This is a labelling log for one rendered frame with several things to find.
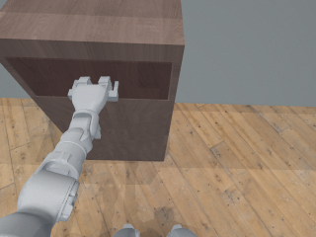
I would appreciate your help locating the robot shin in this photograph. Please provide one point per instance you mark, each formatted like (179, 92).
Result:
(176, 227)
(128, 226)

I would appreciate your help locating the robot right shin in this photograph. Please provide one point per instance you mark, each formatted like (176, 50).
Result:
(176, 227)

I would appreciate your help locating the left robot upper arm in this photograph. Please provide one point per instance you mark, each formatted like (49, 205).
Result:
(49, 198)

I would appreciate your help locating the handle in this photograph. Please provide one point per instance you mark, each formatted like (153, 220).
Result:
(112, 97)

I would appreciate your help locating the left robot hand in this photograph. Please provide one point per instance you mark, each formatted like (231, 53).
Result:
(92, 97)

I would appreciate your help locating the left robot forearm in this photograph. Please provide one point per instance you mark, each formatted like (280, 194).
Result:
(70, 152)

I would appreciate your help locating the robot left shin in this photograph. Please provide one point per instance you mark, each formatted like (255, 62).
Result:
(128, 226)

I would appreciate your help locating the drawer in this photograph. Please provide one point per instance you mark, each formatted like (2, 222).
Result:
(54, 77)

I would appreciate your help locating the cabinet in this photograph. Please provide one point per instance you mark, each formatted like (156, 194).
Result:
(124, 30)

